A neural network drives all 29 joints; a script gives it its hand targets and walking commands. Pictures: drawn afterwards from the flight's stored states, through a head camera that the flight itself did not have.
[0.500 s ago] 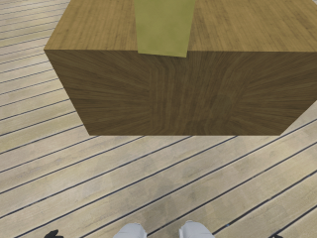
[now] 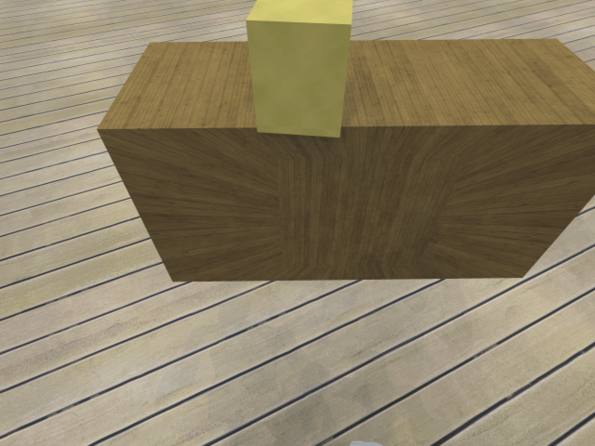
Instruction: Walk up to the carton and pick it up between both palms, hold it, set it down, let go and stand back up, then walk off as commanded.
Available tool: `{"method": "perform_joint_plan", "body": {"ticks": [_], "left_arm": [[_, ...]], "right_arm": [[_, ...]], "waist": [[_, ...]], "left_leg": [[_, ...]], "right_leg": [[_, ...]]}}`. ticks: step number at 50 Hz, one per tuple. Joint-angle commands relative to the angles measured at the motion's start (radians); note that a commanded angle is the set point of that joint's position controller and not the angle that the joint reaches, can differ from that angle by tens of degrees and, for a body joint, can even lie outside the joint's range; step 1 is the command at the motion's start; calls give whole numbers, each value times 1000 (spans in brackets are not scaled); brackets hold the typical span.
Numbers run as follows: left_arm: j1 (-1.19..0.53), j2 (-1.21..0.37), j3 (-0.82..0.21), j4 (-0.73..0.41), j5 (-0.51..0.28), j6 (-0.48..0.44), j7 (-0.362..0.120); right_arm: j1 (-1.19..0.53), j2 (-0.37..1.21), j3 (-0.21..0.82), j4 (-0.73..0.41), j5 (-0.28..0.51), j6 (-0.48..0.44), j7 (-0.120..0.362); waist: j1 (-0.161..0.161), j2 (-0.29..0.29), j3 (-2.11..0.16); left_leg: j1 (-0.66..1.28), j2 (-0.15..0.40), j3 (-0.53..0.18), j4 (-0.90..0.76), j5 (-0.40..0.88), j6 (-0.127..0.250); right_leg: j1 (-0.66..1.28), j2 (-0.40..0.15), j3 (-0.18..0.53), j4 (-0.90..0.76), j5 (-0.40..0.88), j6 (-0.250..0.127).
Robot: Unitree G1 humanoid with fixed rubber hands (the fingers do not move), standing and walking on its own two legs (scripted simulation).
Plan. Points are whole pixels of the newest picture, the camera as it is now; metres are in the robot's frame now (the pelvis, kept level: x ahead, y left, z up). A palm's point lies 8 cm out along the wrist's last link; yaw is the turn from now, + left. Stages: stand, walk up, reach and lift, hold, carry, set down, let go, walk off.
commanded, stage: stand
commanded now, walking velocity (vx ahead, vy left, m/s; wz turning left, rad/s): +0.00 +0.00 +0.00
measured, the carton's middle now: (303, 63) +0.89 +0.02 +0.09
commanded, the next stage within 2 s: none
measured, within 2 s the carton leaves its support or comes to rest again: neither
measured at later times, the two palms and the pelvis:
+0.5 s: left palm out of the picture +0.03 +0.31 -0.10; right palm out of the picture +0.04 -0.32 -0.11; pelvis -0.01 -0.01 +0.01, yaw +0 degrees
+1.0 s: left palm out of the picture +0.03 +0.31 -0.10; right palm out of the picture +0.04 -0.32 -0.12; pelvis -0.01 -0.01 +0.01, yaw +0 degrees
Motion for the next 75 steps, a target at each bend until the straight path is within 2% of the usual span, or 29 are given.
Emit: {"method": "perform_joint_plan", "body": {"ticks": [1,2,5,6,10,11,12,13,18,21,24,26,29,33,35,40,42,46,49,50,52,57,62,63,66,67,68,71,75], "left_arm": [[-139,243,35,-49,-9,-13,6],[-132,214,23,-39,-4,-11,3],[-120,227,30,-29,5,-24,6],[-133,235,27,-37,0,-26,5],[-125,230,27,-34,-2,-19,8],[-125,228,28,-29,-7,-21,10],[-109,207,20,-23,-7,-21,8],[-100,206,19,-26,-8,-20,9],[-102,215,22,-8,-1,-22,5],[-119,243,28,-13,-2,-22,5],[-132,233,26,-16,2,-18,5],[-132,242,28,-17,-3,-16,4],[-106,212,24,-6,1,-14,3],[-123,236,31,-18,-2,-19,5],[-127,227,24,-26,-2,-16,4],[-126,210,23,-21,1,-15,7],[-148,234,30,-24,-3,-11,8],[-112,213,21,-17,-4,-9,5],[-129,241,28,-28,0,-14,3],[-110,230,26,-26,-2,-16,4],[-121,244,36,-32,6,-13,5],[-113,214,23,-19,-2,-18,5],[-120,234,29,-31,-1,-12,4],[-130,231,20,-33,-3,-15,3],[-127,243,35,-29,1,-16,3],[-130,231,31,-29,-2,-16,5],[-125,213,28,-29,-3,-17,4],[-118,202,15,-25,-4,-15,4],[-126,230,25,-24,-8,-16,5]], "right_arm": [[-86,-210,-36,-36,-54,-8,5],[-103,-207,-31,-39,-53,-11,5],[-87,-207,-35,-24,-53,-6,7],[-75,-199,-31,-25,-46,-11,10],[-62,-219,-34,-8,-51,-6,8],[-78,-218,-31,-7,-47,-9,8],[-84,-221,-25,-5,-53,-11,8],[-79,-208,-25,-10,-51,-11,9],[-71,-208,-19,0,-52,-14,12],[-72,-198,-28,-5,-52,-8,15],[-59,-205,-26,-2,-46,-9,13],[-40,-204,-27,2,-50,-3,14],[-75,-202,-23,-3,-54,-12,12],[-59,-206,-28,2,-45,-4,10],[-49,-203,-22,3,-49,-9,11],[-79,-200,-23,0,-49,-2,11],[-89,-207,-21,-11,-57,-6,11],[-93,-209,-23,-14,-52,-11,15],[-65,-203,-23,-3,-52,-6,16],[-69,-197,-22,-1,-54,-2,17],[-65,-206,-22,2,-48,-6,16],[-40,-195,-21,9,-47,-3,14],[-71,-199,-21,-14,-56,-6,14],[-85,-194,-18,-18,-48,-4,11],[-59,-194,-24,-3,-55,-2,11],[-66,-201,-27,-9,-56,-3,11],[-66,-188,-27,-14,-50,-6,12],[-88,-208,-27,-8,-45,-7,12],[-57,-193,-24,-5,-45,-7,13]], "waist": [[0,-2,-131],[8,11,-113],[7,-51,-134],[-13,-50,-146],[1,-14,-156],[0,-54,-124],[4,17,-145],[9,24,-153],[5,-20,-135],[-10,-14,-136],[-10,-80,-132],[-14,-11,-148],[-1,9,-151],[-2,-66,-144],[-4,-71,-157],[4,-44,-147],[-8,-69,-135],[0,-4,-127],[-1,-74,-125],[-2,-36,-131],[-7,-52,-154],[-1,-80,-144],[3,-36,-154],[-1,-82,-154],[0,-84,-158],[-12,-45,-151],[-2,-60,-168],[15,-24,-142],[-5,-86,-154]], "left_leg": [[33,122,-106,-254,142,82],[16,130,-121,-258,120,84],[6,105,-78,-196,120,82],[50,94,-56,-196,116,68],[58,105,-71,-217,233,73],[43,114,-84,-244,233,68],[38,136,-115,-272,215,90],[15,144,-137,-293,203,92],[8,130,-129,-297,146,87],[40,103,-64,-251,105,83],[54,95,-62,-231,164,79],[70,112,-71,-268,173,76],[46,134,-101,-288,169,86],[47,92,-44,-217,180,74],[67,108,-62,-243,225,72],[56,106,-58,-249,179,79],[58,109,-55,-254,197,82],[23,132,-92,-289,134,83],[38,112,-66,-262,142,88],[47,106,-65,-266,140,88],[72,90,-37,-214,169,74],[75,114,-75,-263,165,84],[64,109,-61,-253,179,79],[68,108,-49,-232,198,72],[85,89,-34,-204,214,74],[79,104,-57,-233,211,83],[70,111,-62,-257,214,81],[50,119,-81,-265,204,76],[81,97,-51,-214,187,75]], "right_leg": [[15,-111,168,-372,24,-108],[28,-118,155,-382,13,-110],[56,-157,205,-415,30,-134],[26,-165,226,-428,33,-134],[53,-125,163,-384,100,-116],[41,-112,152,-365,144,-103],[64,-106,141,-347,134,-101],[102,-91,124,-334,140,-96],[84,-108,162,-374,117,-99],[39,-142,190,-441,-3,-112],[28,-135,182,-445,31,-114],[38,-124,179,-428,9,-100],[62,-108,148,-397,50,-97],[46,-154,197,-435,71,-120],[70,-132,164,-412,120,-99],[66,-133,174,-436,65,-102],[30,-124,170,-417,73,-105],[47,-109,146,-402,42,-94],[34,-133,172,-434,2,-104],[42,-127,180,-445,-4,-96],[40,-158,207,-455,20,-113],[40,-125,162,-439,45,-96],[59,-136,178,-432,53,-104],[54,-137,171,-441,84,-105],[35,-149,185,-448,92,-114],[19,-140,184,-428,83,-114],[72,-119,141,-421,71,-87],[61,-123,146,-419,99,-90],[27,-151,188,-444,97,-116]]}}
